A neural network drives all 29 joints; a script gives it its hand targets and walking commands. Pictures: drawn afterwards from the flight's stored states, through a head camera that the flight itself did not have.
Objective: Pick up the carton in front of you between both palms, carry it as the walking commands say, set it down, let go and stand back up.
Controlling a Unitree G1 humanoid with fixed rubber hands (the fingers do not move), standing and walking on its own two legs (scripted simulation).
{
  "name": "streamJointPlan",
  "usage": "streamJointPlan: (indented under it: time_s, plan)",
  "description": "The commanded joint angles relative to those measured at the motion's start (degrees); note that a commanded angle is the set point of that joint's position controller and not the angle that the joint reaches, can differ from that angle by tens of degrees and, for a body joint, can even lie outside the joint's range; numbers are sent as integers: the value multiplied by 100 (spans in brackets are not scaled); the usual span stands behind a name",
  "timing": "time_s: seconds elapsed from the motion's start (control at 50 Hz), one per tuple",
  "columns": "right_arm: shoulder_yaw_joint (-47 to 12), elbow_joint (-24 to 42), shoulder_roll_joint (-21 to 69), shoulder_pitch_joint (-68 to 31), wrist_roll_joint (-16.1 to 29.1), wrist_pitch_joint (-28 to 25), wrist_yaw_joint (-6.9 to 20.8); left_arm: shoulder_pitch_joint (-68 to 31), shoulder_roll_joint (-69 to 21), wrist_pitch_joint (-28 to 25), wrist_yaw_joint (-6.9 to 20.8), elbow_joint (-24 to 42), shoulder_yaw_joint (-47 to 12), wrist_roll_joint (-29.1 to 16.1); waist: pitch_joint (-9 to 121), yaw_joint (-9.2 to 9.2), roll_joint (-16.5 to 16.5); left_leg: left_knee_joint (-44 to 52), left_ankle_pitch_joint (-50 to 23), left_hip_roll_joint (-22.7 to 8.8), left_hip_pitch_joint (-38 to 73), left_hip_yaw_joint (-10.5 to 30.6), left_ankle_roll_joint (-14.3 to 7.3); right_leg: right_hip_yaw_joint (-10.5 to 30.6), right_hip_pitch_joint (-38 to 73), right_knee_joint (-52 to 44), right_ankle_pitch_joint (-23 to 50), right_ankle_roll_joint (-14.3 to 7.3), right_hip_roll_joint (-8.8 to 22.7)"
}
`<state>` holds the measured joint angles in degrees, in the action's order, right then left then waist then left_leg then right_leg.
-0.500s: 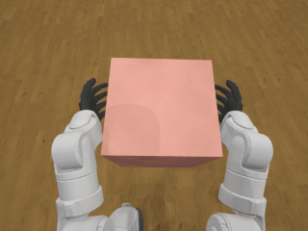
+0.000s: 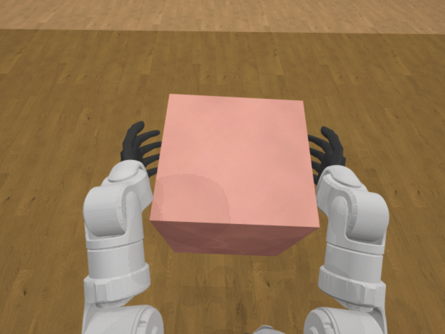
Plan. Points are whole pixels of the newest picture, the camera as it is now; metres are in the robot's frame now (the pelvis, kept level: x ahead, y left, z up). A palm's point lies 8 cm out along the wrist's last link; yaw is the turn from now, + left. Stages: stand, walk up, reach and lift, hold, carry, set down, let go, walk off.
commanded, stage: carry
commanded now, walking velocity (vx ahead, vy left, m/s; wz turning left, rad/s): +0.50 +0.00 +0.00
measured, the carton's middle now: (230, 186) +0.36 +0.01 +0.08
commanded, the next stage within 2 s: none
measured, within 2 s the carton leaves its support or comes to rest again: neither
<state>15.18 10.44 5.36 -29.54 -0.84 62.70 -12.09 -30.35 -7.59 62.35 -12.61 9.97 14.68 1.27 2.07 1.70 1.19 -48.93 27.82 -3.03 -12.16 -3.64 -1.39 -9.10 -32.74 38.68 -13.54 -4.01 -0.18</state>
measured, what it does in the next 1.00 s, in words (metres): climbs: left foot, then right foot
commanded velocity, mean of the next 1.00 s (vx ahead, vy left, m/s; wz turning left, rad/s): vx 0.50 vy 0.00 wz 0.00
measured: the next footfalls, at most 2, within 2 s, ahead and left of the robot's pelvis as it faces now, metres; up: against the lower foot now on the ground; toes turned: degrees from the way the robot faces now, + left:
left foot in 0.38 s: +0.39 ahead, +0.11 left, +0.02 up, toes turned +5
right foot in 0.78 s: +0.63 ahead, -0.11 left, +0.04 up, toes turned -7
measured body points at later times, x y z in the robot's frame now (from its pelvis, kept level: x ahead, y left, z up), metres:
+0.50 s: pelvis +0.29 +0.03 +0.04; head +0.32 +0.03 +0.49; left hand +0.66 +0.16 +0.15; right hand +0.63 -0.16 +0.15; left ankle +0.35 +0.11 -0.68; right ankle +0.17 -0.07 -0.59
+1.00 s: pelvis +0.58 -0.03 +0.07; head +0.61 -0.04 +0.52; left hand +0.92 +0.14 +0.18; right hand +0.94 -0.17 +0.17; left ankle +0.56 +0.09 -0.56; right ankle +0.59 -0.11 -0.66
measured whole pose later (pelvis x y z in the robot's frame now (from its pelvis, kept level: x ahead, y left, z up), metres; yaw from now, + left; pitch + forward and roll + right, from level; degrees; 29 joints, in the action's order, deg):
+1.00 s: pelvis +0.58 -0.03 +0.07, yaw -1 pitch +5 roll +0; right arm 18.8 8.0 8.8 -29.1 -2.0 62.1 -12.3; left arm -27.9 -8.6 61.7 -11.2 8.3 16.2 -0.5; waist 1.2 4.5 0.7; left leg -72.5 21.1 -1.8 -38.4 -1.7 -2.5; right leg -6.7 -20.7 30.7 -19.8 -3.2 -0.2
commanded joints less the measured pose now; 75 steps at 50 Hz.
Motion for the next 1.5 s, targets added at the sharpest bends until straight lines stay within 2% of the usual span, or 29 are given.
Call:
streamJointPlan:
  time_s: [0.0, 0.06, 0.14, 0.28, 0.32, 0.34, 0.36, 0.38, 0.4, 0.46, 0.54, 0.68, 0.74, 0.76, 0.78, 0.8, 0.86, 0.92, 1.0, 1.1, 1.16, 1.18, 1.2, 1.22, 1.24, 1.28, 1.3, 1.42, 1.48]
  plan:
    - [-2935, 116, 3783, -2991, 751, 44, -24, -3122, -3734, 69, 86, 342, -3315, -1147, 2593, 326, -869, -3788, -17, 328, -3348, 639, -201, 3797, 4399, -1396, 1557, -1369, 1868]
    - [-2800, 159, 4071, -3172, 532, -127, 6, -3795, -4337, -128, 277, 667, -3713, -1546, 2443, 95, -341, -2751, -617, -22, -3070, 570, -247, 2740, 3581, -1660, 799, -829, 1560]
    - [-3036, 299, 3946, -3042, 479, -280, -23, -3562, -4147, -267, 288, 719, -3757, -1560, 2295, 147, -678, -1773, -879, -28, -3343, 231, -142, 2223, 3674, -1866, 946, -977, 1539]
    - [-3196, 398, 3513, -2852, 780, -117, -11, -2695, -3430, -122, 75, 480, -3331, -1046, 1874, 163, -1047, 926, -1353, 303, -2217, -587, -152, 966, 3375, -1659, 2172, -586, 1172]
    - [-3183, 263, 3508, -2827, 848, -49, -11, -2655, -3328, -54, 27, 379, -3239, -928, 2078, -256, -1016, 1731, -1607, 737, -855, -1038, -211, 480, 3063, -605, 3611, -314, 1005]
    - [-3136, 82, 3484, -2698, 842, -17, -21, -2624, -3313, -17, 12, 290, -3197, -860, 2567, -506, -647, 1974, -1645, 609, 538, -809, -298, 215, 2555, 511, 3442, -50, 797]
    - [-3085, 18, 3417, -2667, 822, -13, -34, -2672, -3277, 15, 5, 313, -3138, -824, 2978, -623, 302, 2185, -909, -538, 1921, 1215, -724, 278, 1119, 1877, 1900, 252, 475]
    - [-3041, -130, 3455, -2684, 790, -30, -60, -2834, -3318, 56, 10, 390, -3107, -812, 2919, -677, 1641, 2859, -1672, -1656, 2707, 3742, -1369, 367, -554, 3125, -1116, 374, -388]
    - [-3064, -73, 3636, -2785, 831, -34, -56, -2965, -3417, 64, 18, 368, -3083, -864, 2837, -688, 1588, 2641, -2518, -1707, 2930, 4030, -1720, 925, -1333, 4030, -1677, 187, -269]
    - [-3584, 468, 4267, -3539, 1259, -119, 115, -3130, -3786, -20, 46, 271, -2891, -784, 2538, -602, 28, 2399, -2993, -1490, 2219, 2632, -1350, 1151, -1629, 3948, -1158, 102, 255]
    - [-3839, 859, 4301, -3813, 1520, -310, 202, -3037, -3731, -198, 36, 317, -2949, -629, 2403, -445, 385, 2809, -2262, -1281, 1782, 1806, -1190, 854, -1362, 2998, -734, 146, 302]
    - [-3389, 318, 3588, -2828, 1035, -147, 33, -2619, -3224, -71, -26, 278, -3010, -652, 1867, -439, 815, 2844, -3244, -859, 1191, 423, -828, 12, -58, 64, -47, 239, 56]
    - [-3191, 36, 3475, -2730, 789, -42, -37, -2664, -3268, 31, 9, -59, -2944, -749, 2318, 100, 486, 921, -4762, -539, 582, -288, -376, -468, 2170, -843, 15, 31, -389]
    - [-3141, -25, 3435, -2832, 738, -6, -56, -2593, -3267, 43, 10, -190, -2909, -730, 2722, 361, -124, -388, -3683, -272, -510, -394, -77, 777, 3556, -929, -564, -209, 324]
    - [-3127, 12, 3522, -2895, 710, 32, -58, -2731, -3189, 45, -1, -187, -2897, -746, 2831, 198, -1627, -1770, -1159, 348, -1996, -253, 119, 3634, 4311, -1509, -503, -744, 1843]
    - [-3093, -40, 3645, -2970, 708, 66, -48, -2756, -3380, 59, -2, -269, -2938, -794, 2653, 350, -1920, -2844, 150, 710, -3266, 97, 14, 4792, 4750, -1872, 431, -1328, 2041]
    - [-2938, -64, 4172, -3287, 729, -53, 5, -3487, -4147, -41, 183, 237, -3373, -1227, 2434, 260, -330, -3227, -289, 50, -3541, 551, -148, 3218, 3992, -1397, 1447, -1035, 1784]
    - [-2926, 62, 4216, -3293, 573, -213, 1, -3862, -4285, -234, 282, 617, -3620, -1448, 2431, 101, -582, -2484, -721, -31, -3319, 364, -150, 2545, 3684, -1682, 819, -753, 1557]
    - [-3110, 295, 3893, -3086, 572, -289, -60, -3343, -3919, -292, 223, 624, -3561, -1394, 2236, 178, -783, -1441, -1037, -95, -3657, 169, -40, 2022, 3929, -1868, 1184, -915, 1537]
    - [-3126, 291, 3500, -2865, 716, -116, -58, -2757, -3405, -138, 77, 444, -3311, -1074, 1859, 185, -1027, 701, -1492, 184, -2503, -473, -111, 1017, 3453, -1815, 2041, -571, 1175]
    - [-3064, 33, 3472, -2767, 774, 2, -47, -2681, -3299, -24, 15, 240, -3179, -891, 2203, -435, -963, 1813, -1685, 790, -444, -1144, -209, 319, 3001, -251, 4064, -180, 956]
    - [-3002, -135, 3462, -2675, 759, 25, -52, -2724, -3290, 13, 4, 174, -3124, -821, 2744, -627, -465, 1879, -1524, 468, 1078, -533, -332, 182, 2175, 993, 3205, 104, 763]
    - [-2979, -174, 3398, -2705, 753, 23, -59, -2755, -3311, 48, -3, 206, -3071, -792, 3129, -647, 805, 2119, -942, -1048, 2297, 2052, -852, 281, 640, 2443, 1275, 351, 297]
    - [-2958, -328, 3536, -2733, 757, 8, -69, -2948, -3361, 79, -3, 242, -3027, -795, 2927, -702, 1686, 2904, -1898, -1649, 2923, 4002, -1494, 512, -933, 3606, -1359, 370, -559]
    - [-3043, -205, 3757, -2874, 824, -6, -44, -3056, -3496, 79, 6, 231, -3002, -822, 2861, -656, 1451, 2612, -2370, -1674, 2787, 4027, -1667, 1072, -1375, 4445, -1564, 171, -184]
    - [-3407, 185, 4223, -3494, 1153, -69, 87, -3202, -3775, 14, 30, 161, -2886, -767, 2590, -556, 185, 2346, -2784, -1568, 2156, 2886, -1473, 1197, -1560, 4366, -1271, 131, 216]
    - [-3530, 290, 4412, -3700, 1255, -123, 150, -3257, -3906, -26, 48, 124, -2870, -717, 2475, -470, 31, 2522, -2382, -1423, 1714, 2568, -1267, 1182, -1380, 4000, -1064, 90, 333]
    - [-3654, 532, 4178, -3506, 1339, -335, 186, -2983, -3756, -239, 26, 190, -3047, -590, 2229, -412, 438, 3009, -1925, -1177, 1505, 1443, -1207, 732, -1453, 2609, -307, 254, 441]
    - [-3467, 405, 3873, -3127, 1140, -278, 93, -2908, -3527, -204, 2, 304, -3089, -694, 1985, -482, 557, 2901, -3083, -932, 1382, 768, -1070, 451, -999, 1252, -57, 326, 362]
